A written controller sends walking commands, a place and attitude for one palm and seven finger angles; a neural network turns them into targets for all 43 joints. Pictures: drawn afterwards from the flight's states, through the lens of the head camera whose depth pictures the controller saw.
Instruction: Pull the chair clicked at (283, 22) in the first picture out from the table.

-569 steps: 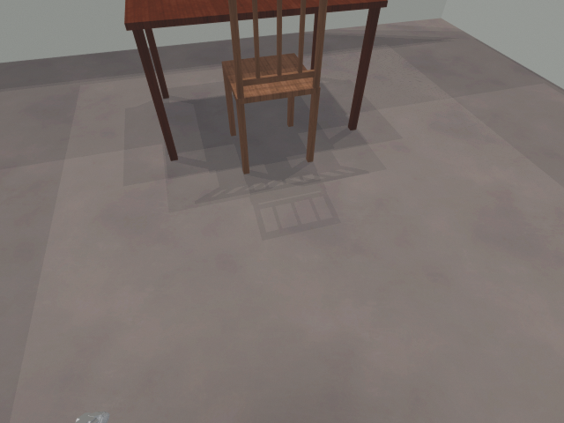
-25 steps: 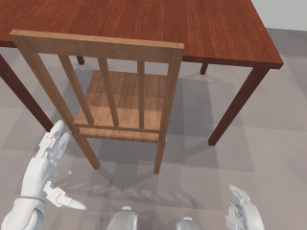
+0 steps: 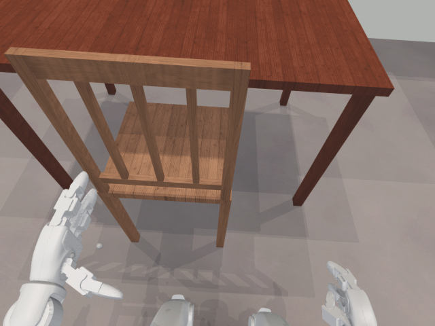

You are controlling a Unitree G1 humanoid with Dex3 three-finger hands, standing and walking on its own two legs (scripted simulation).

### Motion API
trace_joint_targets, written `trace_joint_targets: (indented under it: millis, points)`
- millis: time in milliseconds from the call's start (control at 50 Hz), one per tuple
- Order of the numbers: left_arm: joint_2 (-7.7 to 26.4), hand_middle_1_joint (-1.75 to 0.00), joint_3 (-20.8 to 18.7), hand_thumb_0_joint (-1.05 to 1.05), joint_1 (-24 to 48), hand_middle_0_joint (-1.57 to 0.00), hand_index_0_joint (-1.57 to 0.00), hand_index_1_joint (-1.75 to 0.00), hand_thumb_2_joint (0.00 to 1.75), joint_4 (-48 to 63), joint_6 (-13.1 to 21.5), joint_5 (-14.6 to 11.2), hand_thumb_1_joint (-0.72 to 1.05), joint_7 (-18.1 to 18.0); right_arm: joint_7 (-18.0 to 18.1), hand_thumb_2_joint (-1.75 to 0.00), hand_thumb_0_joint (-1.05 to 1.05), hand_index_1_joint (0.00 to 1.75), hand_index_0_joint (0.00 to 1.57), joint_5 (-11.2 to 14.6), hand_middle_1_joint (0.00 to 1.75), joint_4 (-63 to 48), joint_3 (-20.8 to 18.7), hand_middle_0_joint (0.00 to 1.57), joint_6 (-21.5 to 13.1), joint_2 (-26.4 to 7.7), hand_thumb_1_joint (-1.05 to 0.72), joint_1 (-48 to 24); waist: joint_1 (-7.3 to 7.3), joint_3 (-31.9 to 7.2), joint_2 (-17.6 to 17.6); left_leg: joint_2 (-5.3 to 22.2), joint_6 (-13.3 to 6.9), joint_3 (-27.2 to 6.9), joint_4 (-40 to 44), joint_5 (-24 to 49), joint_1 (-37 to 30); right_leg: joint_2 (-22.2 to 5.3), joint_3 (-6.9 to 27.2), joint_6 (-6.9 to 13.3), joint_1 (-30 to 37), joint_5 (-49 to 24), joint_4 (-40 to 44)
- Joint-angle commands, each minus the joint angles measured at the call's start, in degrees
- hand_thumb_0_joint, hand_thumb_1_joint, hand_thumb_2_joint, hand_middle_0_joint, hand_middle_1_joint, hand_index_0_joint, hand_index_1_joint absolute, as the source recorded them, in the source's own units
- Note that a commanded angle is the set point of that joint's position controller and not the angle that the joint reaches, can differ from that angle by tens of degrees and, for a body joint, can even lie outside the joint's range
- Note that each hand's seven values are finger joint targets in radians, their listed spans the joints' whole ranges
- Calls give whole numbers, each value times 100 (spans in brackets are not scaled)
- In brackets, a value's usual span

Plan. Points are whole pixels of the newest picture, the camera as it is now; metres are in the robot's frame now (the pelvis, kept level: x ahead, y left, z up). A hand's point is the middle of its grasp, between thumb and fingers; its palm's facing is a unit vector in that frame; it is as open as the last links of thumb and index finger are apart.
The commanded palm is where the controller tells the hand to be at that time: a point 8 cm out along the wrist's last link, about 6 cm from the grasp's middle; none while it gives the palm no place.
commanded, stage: aim the fingers beside a spindle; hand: left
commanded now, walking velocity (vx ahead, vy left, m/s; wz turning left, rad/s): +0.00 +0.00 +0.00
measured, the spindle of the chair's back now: (150, 141) +0.49 +0.18 +0.00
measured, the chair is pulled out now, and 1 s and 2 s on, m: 0.00 0.00 0.00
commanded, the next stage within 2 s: none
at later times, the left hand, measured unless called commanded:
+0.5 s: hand (117, 230) +0.27 +0.19 +0.03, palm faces -0.01 -1.00 -0.05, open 16.9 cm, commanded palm +0.25 +0.24 +0.03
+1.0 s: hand (133, 214) +0.31 +0.18 +0.01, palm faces -0.03 -1.00 -0.02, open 16.9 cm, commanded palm +0.30 +0.23 +0.01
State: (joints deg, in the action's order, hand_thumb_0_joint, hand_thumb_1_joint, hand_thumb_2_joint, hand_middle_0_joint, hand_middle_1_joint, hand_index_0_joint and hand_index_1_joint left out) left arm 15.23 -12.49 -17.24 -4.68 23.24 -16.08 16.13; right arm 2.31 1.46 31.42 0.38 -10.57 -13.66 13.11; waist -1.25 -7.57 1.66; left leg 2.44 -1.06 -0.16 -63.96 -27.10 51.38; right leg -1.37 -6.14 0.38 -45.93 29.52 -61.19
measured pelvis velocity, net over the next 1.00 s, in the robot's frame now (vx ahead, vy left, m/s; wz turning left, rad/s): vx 0.00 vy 0.00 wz -0.02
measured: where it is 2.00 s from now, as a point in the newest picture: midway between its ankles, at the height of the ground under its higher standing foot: outside the picture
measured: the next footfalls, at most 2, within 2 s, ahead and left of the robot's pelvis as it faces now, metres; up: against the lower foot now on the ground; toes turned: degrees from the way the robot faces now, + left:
none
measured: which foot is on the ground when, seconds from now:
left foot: down 0.00-1.00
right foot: down 0.00-1.00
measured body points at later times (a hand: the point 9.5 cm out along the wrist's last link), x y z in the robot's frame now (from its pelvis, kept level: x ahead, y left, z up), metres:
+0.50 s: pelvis +0.00 -0.01 -0.01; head +0.07 +0.00 +0.43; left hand +0.27 +0.24 +0.03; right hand +0.16 -0.26 -0.09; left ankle +0.04 +0.10 -0.66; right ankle +0.01 -0.12 -0.66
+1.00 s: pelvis +0.00 +0.00 -0.02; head +0.09 +0.01 +0.42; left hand +0.31 +0.23 +0.01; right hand +0.15 -0.25 -0.11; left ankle +0.04 +0.10 -0.66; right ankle +0.01 -0.12 -0.66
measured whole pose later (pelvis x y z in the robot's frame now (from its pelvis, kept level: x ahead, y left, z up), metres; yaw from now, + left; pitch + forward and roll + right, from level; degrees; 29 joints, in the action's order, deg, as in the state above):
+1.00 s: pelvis +0.00 +0.00 -0.02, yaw -1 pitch +19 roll -2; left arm 13.9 -11.0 0.2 -18.0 24.8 -13.5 13.6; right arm 1.3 0.5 33.0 0.3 -7.9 -14.3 12.5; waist -2.2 -8.4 1.3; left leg 2.7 -1.0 0.6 -69.4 -28.7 59.8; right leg -1.4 -5.1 0.6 -55.2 31.5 -67.6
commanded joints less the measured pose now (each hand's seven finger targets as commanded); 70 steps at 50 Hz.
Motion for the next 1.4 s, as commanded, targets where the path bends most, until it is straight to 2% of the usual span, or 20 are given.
trace_joint_targets:
  millis: [0, 60, 140, 220, 400, 440, 500, 520, 600, 640, 740, 760, 800, 860, 920, 940, 1000, 1080, 1240, 1380]
  points:
    - [829, -8, -463, 0, 397, -6, -6, -8, 30, 1124, 408, -111, -50, 30, 104, -90, 0, 30, 20, 16, 30, -790, -352, 20, -294, -835, -90, -183, -32, -1247, 238, -128, -8, -235, 1005, 1107, -1276, 195, 191, 73, 323, -964, 898]
    - [775, -8, -397, 0, 395, -6, -6, -8, 30, 1113, 389, -108, -50, 64, 108, -90, 0, 30, 20, 26, 30, -814, -343, 20, -300, -827, -90, -196, -38, -1234, 257, -141, -15, -217, 999, 1034, -1265, 182, 209, 67, 299, -919, 921]
    - [777, -8, -327, 0, 980, -6, -6, -8, 30, 867, 408, -74, -50, 54, 137, -90, 0, 30, 20, 6, 30, -742, -319, 20, -314, -864, -90, -160, -157, -1082, 113, -146, -26, -228, 875, 782, -1027, 169, 255, 49, 101, -706, 894]
    - [789, -8, -321, 0, 970, -6, -6, -8, 30, 865, 453, -55, -50, 56, 121, -90, 0, 30, 20, -4, 30, -740, -330, 20, -339, -858, -90, -147, -67, -1411, 244, -151, -33, -196, 810, 1055, -1128, 152, 295, 69, 233, -955, 819]
    - [998, -8, -574, 0, 1362, -6, -6, -8, 30, 354, 432, -20, -50, -69, 99, -90, 0, 30, 20, -19, 30, -686, -331, 20, -215, -878, -90, -124, -43, -1435, 7, -149, -40, -141, 702, 985, -795, 153, 382, 54, 302, -924, 771]
    - [933, -8, -478, 0, 1571, -6, -6, -8, 30, 401, 475, -31, -50, -35, 86, -90, 0, 30, 20, -17, 30, -684, -328, 20, -206, -879, -90, -127, -81, -1500, 194, -163, -40, -106, 651, 1017, -821, 130, 424, 48, 271, -1000, 757]
    - [882, -8, -455, 0, 1464, -6, -6, -8, 30, 296, 498, -53, -50, -9, 69, -90, 0, 30, 20, -18, 30, -669, -338, 20, -200, -881, -90, -107, -74, -1584, 165, -150, -49, -108, 626, 1115, -832, 145, 414, 51, 280, -1108, 729]
    - [847, -8, -389, 0, 1619, -6, -6, -8, 30, 234, 504, -41, -50, 11, 69, -90, 0, 30, 20, -15, 30, -635, -336, 20, -197, -897, -90, -84, -140, -1560, 80, -147, -49, -115, 598, 1092, -809, 143, 409, 38, 220, -1111, 700]
    - [977, -8, -512, 0, 1770, -6, -6, -8, 30, 35, 524, -29, -50, 13, 71, -90, 0, 30, 20, -26, 30, -575, -347, 20, -170, -925, -90, -66, -115, -1525, 96, -139, -50, -121, 541, 1068, -716, 147, 411, 51, 112, -1064, 650]
    - [854, -8, -368, 0, 2132, -6, -6, -8, 30, 23, 554, -14, -50, 17, 71, -90, 0, 30, 20, -25, 30, -573, -344, 20, -157, -929, -90, -72, -174, -1552, 127, -134, -44, -140, 522, 988, -723, 143, 396, 42, -38, -980, 593]
    - [855, -8, -364, 0, 2305, -6, -6, -8, 30, 80, 621, 8, -50, -37, 62, -90, 0, 30, 20, -60, 30, -540, -354, 20, -156, -912, -90, -62, -95, -1948, 326, -129, -36, -146, 463, 1264, -917, 135, 387, 68, -9, -1226, 454]
    - [813, -8, -351, 0, 2213, -6, -6, -8, 30, -52, 587, 8, -50, -43, 49, -90, 0, 30, 20, -51, 30, -539, -353, 20, -138, -916, -90, -40, -106, -1896, 189, -123, -28, -159, 482, 1263, -881, 145, 357, 65, -16, -1222, 451]
    - [836, -8, -347, 0, 2299, -6, -6, -8, 30, -246, 552, 59, -50, -86, 46, -90, 0, 30, 20, -60, 30, -517, -348, 20, -90, -944, -90, -20, -125, -1790, 82, -112, -29, -180, 452, 1232, -736, 161, 340, 67, -106, -1196, 386]
    - [633, -8, -117, 0, 2607, -6, -6, -8, 30, -120, 557, 126, -50, -160, 12, -90, 0, 30, 20, -66, 30, -533, -364, 20, -51, -926, -90, -37, -139, -1951, 260, -104, -8, -207, 427, 1248, -900, 145, 314, 73, -269, -1153, 313]
    - [761, -8, -280, 0, 2434, -6, -6, -8, 30, -161, 567, 167, -50, -260, -13, -90, 0, 30, 20, -81, 30, -553, -378, 20, 16, -930, -90, -24, -77, -2081, 158, -98, -5, -207, 402, 1426, -905, 155, 308, 79, -212, -1313, 245]
    - [629, -8, -131, 0, 2527, -6, -6, -8, 30, -144, 576, 197, -50, -286, -28, -90, 0, 30, 20, -80, 30, -570, -369, 20, 42, -914, -90, -44, -128, -2022, 165, -96, -5, -203, 396, 1381, -897, 152, 296, 72, -294, -1263, 246]
    - [760, -8, -219, 0, 2933, -6, -6, -8, 30, -329, 619, 280, -50, -402, -24, -90, 0, 30, 20, -100, 30, -498, -356, 20, 110, -930, -90, -31, -172, -1851, 183, -89, 0, -236, 343, 1160, -746, 170, 293, 86, -510, -1034, 198]
    - [506, -8, 30, 0, 3177, -6, -6, -8, 30, -413, 677, 327, -50, -434, -34, -90, 0, 30, 20, -109, 30, -508, -356, 20, 161, -909, -90, -42, -204, -2051, 203, -93, 8, -239, 270, 1212, -820, 157, 304, 89, -583, -1071, 132]
    - [536, -8, 23, 0, 3542, -6, -6, -8, 30, -620, 664, 428, -50, -586, -68, -90, 0, 30, 20, -128, 30, -458, -378, 20, 310, -926, -90, 10, -162, -2321, 272, -77, 32, -278, 170, 1390, -872, 144, 291, 107, -688, -1172, -14]
    - [525, -8, 18, 0, 3865, -6, -6, -8, 30, -960, 742, 539, -50, -790, -114, -90, 0, 30, 20, -146, 30, -414, -377, 20, 451, -917, -90, 49, -204, -2279, 120, -93, 24, -245, 55, 1211, -613, 152, 319, 103, -769, -1081, -71]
